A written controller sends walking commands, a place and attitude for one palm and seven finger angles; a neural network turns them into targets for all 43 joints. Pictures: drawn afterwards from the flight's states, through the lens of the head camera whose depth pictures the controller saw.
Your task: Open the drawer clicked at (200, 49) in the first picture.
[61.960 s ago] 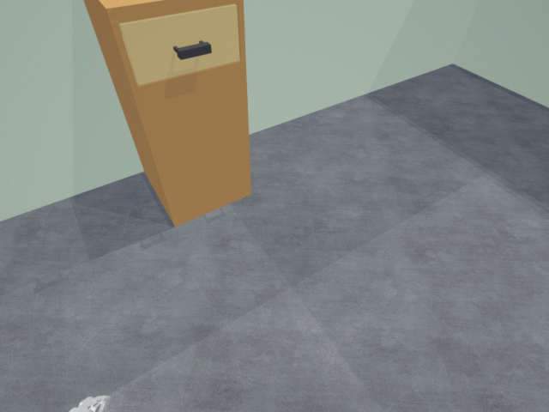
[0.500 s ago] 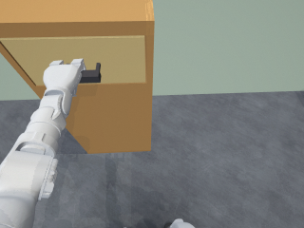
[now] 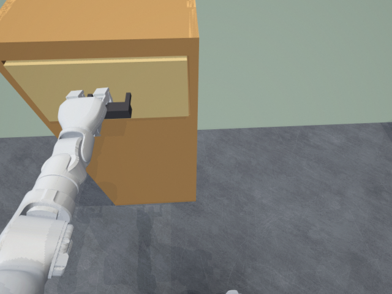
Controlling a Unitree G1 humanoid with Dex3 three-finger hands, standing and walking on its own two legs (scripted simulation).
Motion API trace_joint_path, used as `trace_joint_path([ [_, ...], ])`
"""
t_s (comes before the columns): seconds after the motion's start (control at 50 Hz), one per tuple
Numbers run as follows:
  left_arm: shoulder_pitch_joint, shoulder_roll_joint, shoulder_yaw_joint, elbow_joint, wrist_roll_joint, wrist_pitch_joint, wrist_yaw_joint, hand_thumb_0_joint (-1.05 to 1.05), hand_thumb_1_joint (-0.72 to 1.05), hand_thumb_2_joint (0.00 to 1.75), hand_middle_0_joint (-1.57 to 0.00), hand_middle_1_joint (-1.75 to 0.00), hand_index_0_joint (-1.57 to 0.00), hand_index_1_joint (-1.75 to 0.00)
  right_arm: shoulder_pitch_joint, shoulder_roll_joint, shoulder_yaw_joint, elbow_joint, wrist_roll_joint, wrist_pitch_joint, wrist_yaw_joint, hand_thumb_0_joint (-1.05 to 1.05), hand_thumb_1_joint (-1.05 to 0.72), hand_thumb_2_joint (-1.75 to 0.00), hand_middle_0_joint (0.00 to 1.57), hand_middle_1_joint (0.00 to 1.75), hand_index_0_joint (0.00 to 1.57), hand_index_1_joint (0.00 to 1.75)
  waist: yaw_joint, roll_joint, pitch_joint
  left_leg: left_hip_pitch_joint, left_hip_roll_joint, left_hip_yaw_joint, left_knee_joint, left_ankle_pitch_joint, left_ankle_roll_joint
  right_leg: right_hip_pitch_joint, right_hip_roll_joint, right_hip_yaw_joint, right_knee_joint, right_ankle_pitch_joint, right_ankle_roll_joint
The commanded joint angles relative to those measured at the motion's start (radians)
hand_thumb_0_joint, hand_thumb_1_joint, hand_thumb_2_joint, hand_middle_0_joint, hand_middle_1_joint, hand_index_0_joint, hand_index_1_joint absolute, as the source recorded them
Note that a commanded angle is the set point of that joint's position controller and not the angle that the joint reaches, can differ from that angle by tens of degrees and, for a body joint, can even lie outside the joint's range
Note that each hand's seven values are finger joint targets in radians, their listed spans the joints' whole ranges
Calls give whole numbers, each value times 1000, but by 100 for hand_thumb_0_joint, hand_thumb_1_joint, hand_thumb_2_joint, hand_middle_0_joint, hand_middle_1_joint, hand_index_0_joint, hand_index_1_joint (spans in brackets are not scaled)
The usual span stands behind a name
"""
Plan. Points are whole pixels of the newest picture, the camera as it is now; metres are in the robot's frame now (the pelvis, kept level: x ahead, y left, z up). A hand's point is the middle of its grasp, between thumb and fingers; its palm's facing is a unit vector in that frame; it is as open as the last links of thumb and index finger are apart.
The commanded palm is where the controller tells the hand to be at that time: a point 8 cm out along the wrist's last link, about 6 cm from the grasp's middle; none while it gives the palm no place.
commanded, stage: pull the drawer open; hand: left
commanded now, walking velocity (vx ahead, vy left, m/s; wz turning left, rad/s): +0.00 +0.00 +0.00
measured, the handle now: (108, 103) +0.52 +0.19 +0.05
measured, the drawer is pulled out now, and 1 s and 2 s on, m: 0.01 0.13 0.30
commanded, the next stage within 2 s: none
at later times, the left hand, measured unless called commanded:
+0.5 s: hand (91, 139) +0.44 +0.22 +0.03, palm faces -0.05 +0.00 -1.00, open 6.1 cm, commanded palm +0.41 +0.21 +0.08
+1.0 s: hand (85, 177) +0.35 +0.22 +0.03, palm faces +0.02 -0.06 -1.00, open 6.0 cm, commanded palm +0.31 +0.22 +0.08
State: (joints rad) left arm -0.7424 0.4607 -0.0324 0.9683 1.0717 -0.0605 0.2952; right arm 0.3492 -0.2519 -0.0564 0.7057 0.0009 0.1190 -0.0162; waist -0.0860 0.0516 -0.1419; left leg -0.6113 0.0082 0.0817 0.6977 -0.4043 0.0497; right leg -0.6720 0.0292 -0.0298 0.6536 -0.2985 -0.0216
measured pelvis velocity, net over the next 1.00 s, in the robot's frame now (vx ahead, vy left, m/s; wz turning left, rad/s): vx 0.00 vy -0.01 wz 0.02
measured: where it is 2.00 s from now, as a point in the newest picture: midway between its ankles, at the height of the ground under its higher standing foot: outside the picture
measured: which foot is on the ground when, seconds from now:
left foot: down 0.00-1.00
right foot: down 0.00-1.00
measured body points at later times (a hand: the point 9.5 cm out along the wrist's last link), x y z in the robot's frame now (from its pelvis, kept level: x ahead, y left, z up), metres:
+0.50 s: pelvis +0.00 -0.01 +0.00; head +0.07 -0.02 +0.44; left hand +0.43 +0.22 +0.09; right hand +0.09 -0.27 -0.14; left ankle -0.05 +0.08 -0.71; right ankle +0.00 -0.11 -0.71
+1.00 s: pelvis +0.00 -0.01 +0.01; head +0.05 -0.03 +0.46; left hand +0.34 +0.22 +0.08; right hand +0.13 -0.27 -0.12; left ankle -0.05 +0.08 -0.71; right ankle +0.00 -0.11 -0.71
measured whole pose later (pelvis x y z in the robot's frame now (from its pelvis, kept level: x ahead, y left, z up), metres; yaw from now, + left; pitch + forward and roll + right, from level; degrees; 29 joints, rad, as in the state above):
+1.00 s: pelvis +0.00 -0.01 +0.01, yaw +1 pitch +11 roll +0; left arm -0.21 0.37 -0.09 0.43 1.04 0.02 0.32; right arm 0.22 -0.26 -0.07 0.67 0.02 0.12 -0.01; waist 0.00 0.07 -0.11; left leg -0.43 0.00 0.07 0.61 -0.38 0.04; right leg -0.50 0.02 -0.03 0.61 -0.30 -0.03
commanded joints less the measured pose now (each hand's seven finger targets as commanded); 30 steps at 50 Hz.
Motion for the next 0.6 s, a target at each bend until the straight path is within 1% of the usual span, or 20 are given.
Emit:
trace_joint_path([
  [0.0,-213,136,1,-213,-8,-13,16,0,90,90,-40,-135,-40,-135,60,-152,-57,-88,1,-15,-6,0,-90,-90,20,30,20,30,36,-14,-367,223,-9,-68,-46,634,-16,282,16,20,-29,426,-14],
  [0.02,-194,166,34,-233,-6,-14,20,0,90,90,-40,-135,-40,-135,56,-154,-59,-88,1,-14,-4,0,-90,-90,20,30,20,30,46,-6,-373,234,-5,-75,-44,674,-19,285,16,20,-26,430,-17],
  [0.06,-153,120,4,-296,-7,-5,27,0,90,90,-40,-135,-40,-135,45,-148,-62,-95,-1,-13,4,0,-90,-90,20,30,20,30,53,26,-394,289,2,-84,-38,752,-30,272,18,15,-20,440,-16],
  [0.14,-73,101,4,-375,-20,17,30,0,90,90,-40,-135,-40,-135,20,-147,-64,-103,2,-9,12,0,-90,-90,20,30,20,30,58,-8,-380,315,6,-95,-38,810,-35,287,17,12,-26,465,-14],
  [0.18,-408,80,-68,-292,3,24,44,0,90,90,-40,-135,-40,-135,32,-154,-58,-53,1,-9,-1,0,-90,-90,20,30,20,30,-38,-35,-253,276,0,-101,-41,641,-33,172,17,0,-39,375,-9],
  [0.2,-383,95,-47,-260,10,26,50,0,90,90,-40,-135,-40,-135,42,-150,-64,-50,-1,-13,-3,0,-90,-90,20,30,20,30,-24,-26,-256,270,-4,-98,-45,598,-32,170,17,-1,-40,340,-13],
  [0.24,-351,149,-4,-212,31,39,63,0,90,90,-40,-135,-40,-135,37,-150,-60,-46,-4,-12,-10,0,-90,-90,20,30,20,30,-1,-15,-302,273,-15,-91,-46,597,-32,204,15,5,-34,352,-20],
  [0.26,-380,137,-22,-227,34,42,66,0,90,90,-40,-135,-40,-135,32,-146,-54,-52,-5,-13,-11,0,-90,-90,20,30,20,30,0,3,-321,274,-19,-89,-44,599,-36,207,13,4,-31,357,-21],
  [0.28,-385,82,-61,-220,29,46,61,0,90,90,-40,-135,-40,-135,33,-138,-55,-51,-5,-13,-10,0,-90,-90,20,30,20,30,-6,5,-344,286,-21,-90,-37,615,-39,209,13,2,-25,369,-20],
  [0.3,-402,83,-57,-226,22,43,60,0,90,90,-40,-135,-40,-135,32,-137,-57,-49,-7,-14,-10,0,-90,-90,20,30,20,30,-6,27,-356,298,-20,-89,-33,619,-40,203,12,3,-26,371,-21],
  [0.32,-415,100,-45,-212,20,40,56,0,90,90,-40,-135,-40,-135,36,-140,-57,-45,-9,-13,-11,0,-90,-90,20,30,20,30,-8,5,-367,292,-22,-88,-29,633,-39,221,12,6,-22,388,-21],
  [0.34,-423,115,-37,-210,17,39,55,0,90,90,-40,-135,-40,-135,33,-141,-56,-47,-10,-12,-12,0,-90,-90,20,30,20,30,-9,12,-378,289,-25,-85,-27,607,-34,226,11,12,-22,390,-18],
  [0.4,-431,81,-61,-193,9,30,46,0,90,90,-40,-135,-40,-135,26,-134,-53,-55,-9,-15,-17,0,-90,-90,20,30,20,30,-14,-9,-368,264,-30,-84,-31,571,-27,235,8,11,-25,387,-17],
  [0.44,-448,95,-51,-193,4,15,39,0,90,90,-40,-135,-40,-135,30,-136,-53,-56,-11,-17,-20,0,-90,-90,20,30,20,30,-19,-19,-370,260,-31,-83,-26,561,-22,239,7,15,-26,392,-14],
  [0.46,-445,126,-24,-189,3,8,39,0,90,90,-40,-135,-40,-135,32,-139,-52,-57,-11,-18,-22,0,-90,-90,20,30,20,30,-14,-39,-375,237,-34,-81,-26,543,-18,259,7,20,-23,402,-13],
  [0.48,-382,117,-24,-175,4,3,34,0,90,90,-40,-135,-40,-135,28,-134,-50,-69,-10,-19,-22,0,-90,-90,20,30,20,30,6,-22,-376,226,-37,-78,-32,541,-19,276,6,20,-22,401,-15],
  [0.5,-344,87,-42,-176,-3,-3,27,0,90,90,-40,-135,-40,-135,21,-132,-48,-76,-8,-19,-20,0,-90,-90,20,30,20,30,9,-46,-372,213,-39,-73,-38,520,-16,296,5,21,-27,406,-15],
  [0.52,-318,107,-15,-187,-5,-16,23,0,90,90,-40,-135,-40,-135,20,-134,-50,-82,-9,-20,-20,0,-90,-90,20,30,20,30,21,-36,-382,215,-37,-75,-38,539,-16,307,4,24,-26,414,-17],
  [0.56,-241,80,-30,-221,-15,-32,16,0,90,90,-40,-135,-40,-135,8,-130,-51,-95,-7,-19,-16,0,-90,-90,20,30,20,30,39,-27,-383,218,-36,-68,-42,532,-14,320,4,30,-29,415,-16],
  [0.58,-214,104,-8,-254,-12,-43,16,0,90,90,-40,-135,-40,-135,5,-131,-52,-98,-6,-20,-15,0,-90,-90,20,30,20,30,52,-18,-386,219,-32,-71,-49,545,-16,328,3,29,-27,414,-18],
])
